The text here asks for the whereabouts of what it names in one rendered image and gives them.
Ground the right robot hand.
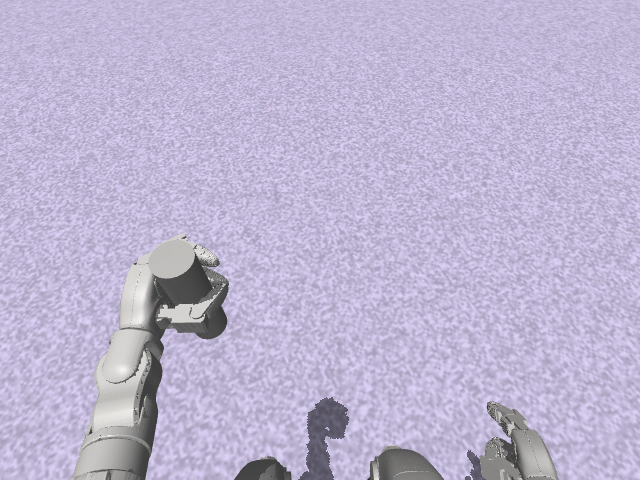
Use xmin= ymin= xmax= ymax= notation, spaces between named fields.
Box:
xmin=479 ymin=402 xmax=558 ymax=480

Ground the left robot arm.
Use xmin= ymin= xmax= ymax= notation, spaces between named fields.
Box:
xmin=70 ymin=328 xmax=164 ymax=480

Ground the left robot hand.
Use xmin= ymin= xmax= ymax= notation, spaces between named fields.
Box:
xmin=119 ymin=233 xmax=229 ymax=339

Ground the can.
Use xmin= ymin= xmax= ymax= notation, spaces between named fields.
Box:
xmin=148 ymin=240 xmax=227 ymax=339

